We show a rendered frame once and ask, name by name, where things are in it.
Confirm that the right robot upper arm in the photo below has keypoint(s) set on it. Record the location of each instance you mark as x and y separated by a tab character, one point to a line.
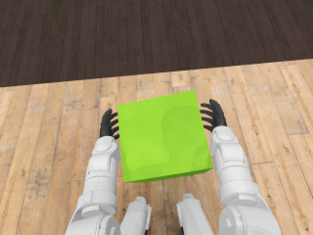
244	220

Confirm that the right robot forearm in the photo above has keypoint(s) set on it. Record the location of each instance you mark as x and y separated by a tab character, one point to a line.
235	180

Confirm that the left robot forearm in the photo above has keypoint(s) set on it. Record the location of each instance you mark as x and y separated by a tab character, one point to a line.
98	195

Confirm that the left robot hand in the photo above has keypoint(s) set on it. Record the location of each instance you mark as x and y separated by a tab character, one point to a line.
106	125

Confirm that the left robot upper arm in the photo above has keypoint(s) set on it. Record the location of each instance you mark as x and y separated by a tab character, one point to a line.
102	224

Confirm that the carton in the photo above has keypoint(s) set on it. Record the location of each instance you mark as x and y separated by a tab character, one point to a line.
162	138

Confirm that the left robot thigh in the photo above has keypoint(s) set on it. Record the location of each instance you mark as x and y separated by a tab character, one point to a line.
137	219

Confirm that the robot thigh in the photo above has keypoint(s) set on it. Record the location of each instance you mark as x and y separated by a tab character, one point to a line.
137	219
192	218

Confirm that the right robot hand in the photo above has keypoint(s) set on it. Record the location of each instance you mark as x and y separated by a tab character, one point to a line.
217	115

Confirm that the right robot thigh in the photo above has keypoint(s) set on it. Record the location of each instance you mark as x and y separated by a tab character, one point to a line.
192	218

